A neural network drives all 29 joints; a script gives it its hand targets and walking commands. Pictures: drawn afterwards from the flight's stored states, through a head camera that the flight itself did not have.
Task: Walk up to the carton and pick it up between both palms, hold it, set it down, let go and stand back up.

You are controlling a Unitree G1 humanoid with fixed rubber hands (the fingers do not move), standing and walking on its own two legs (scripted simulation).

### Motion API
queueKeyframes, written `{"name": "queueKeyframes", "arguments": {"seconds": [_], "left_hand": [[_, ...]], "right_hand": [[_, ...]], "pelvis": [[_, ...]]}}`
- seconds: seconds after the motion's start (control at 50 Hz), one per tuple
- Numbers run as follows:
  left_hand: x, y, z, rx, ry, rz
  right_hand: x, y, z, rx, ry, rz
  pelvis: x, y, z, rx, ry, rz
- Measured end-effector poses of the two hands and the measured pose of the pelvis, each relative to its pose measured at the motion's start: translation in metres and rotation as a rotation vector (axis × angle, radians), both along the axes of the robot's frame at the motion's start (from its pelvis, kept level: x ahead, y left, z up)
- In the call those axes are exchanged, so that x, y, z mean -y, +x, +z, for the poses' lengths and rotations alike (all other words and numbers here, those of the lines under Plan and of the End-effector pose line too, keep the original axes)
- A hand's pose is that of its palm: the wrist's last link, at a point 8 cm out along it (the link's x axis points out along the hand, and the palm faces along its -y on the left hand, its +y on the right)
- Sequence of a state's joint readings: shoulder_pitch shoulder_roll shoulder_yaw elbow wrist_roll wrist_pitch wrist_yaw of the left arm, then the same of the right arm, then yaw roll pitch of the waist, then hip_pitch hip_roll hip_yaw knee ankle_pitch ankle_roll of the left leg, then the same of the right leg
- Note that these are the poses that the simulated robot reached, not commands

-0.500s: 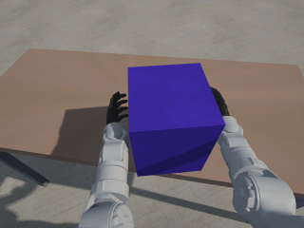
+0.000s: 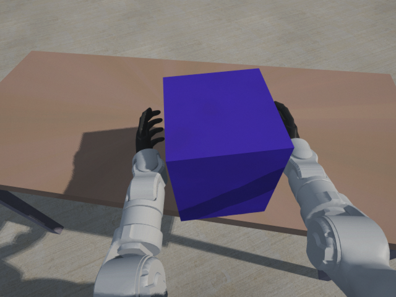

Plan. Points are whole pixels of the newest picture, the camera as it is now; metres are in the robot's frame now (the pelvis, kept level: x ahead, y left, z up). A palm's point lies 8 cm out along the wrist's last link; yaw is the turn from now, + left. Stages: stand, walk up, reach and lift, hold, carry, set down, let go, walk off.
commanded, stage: set down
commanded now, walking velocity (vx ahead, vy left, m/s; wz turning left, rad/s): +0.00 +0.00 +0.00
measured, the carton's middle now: (217, 149) +0.42 +0.03 +0.03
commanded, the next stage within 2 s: none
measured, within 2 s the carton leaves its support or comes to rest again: neither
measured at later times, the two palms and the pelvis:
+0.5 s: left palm (148, 155) +0.38 +0.17 +0.05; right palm (300, 140) +0.45 -0.15 +0.04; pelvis +0.00 +0.00 -0.01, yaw -1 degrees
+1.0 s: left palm (131, 176) +0.34 +0.20 +0.05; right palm (328, 159) +0.40 -0.20 +0.04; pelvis -0.01 -0.01 +0.00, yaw +0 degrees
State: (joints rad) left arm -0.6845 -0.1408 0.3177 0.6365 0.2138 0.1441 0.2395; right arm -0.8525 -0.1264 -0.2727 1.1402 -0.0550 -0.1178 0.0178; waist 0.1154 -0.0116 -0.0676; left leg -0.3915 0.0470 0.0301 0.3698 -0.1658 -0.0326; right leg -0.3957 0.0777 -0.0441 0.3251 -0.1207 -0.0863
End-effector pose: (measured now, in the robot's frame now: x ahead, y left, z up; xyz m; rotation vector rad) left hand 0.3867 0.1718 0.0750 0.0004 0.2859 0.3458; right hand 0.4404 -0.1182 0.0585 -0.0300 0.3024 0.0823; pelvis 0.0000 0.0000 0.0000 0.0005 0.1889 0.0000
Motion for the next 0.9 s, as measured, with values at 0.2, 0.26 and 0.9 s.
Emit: {"name": "queueKeyframes", "arguments": {"seconds": [0.2,0.26,0.9], "left_hand": [[0.0,0.008,-0.006,-0.018,-0.004,-0.003],[0.0,0.007,-0.009,-0.022,-0.008,-0.003],[-0.024,-0.036,-0.026,-0.019,0.006,0.01]], "right_hand": [[0.002,0.007,-0.011,-0.044,0.012,-0.024],[0.005,0.009,-0.014,-0.043,0.019,-0.031],[0.077,-0.024,-0.017,-0.007,-0.006,-0.018]], "pelvis": [[-0.001,0.0,-0.004,-0.059,-0.011,-0.007],[-0.001,0.001,-0.005,-0.066,-0.014,-0.008],[0.009,-0.007,-0.002,-0.043,0.01,-0.016]]}}
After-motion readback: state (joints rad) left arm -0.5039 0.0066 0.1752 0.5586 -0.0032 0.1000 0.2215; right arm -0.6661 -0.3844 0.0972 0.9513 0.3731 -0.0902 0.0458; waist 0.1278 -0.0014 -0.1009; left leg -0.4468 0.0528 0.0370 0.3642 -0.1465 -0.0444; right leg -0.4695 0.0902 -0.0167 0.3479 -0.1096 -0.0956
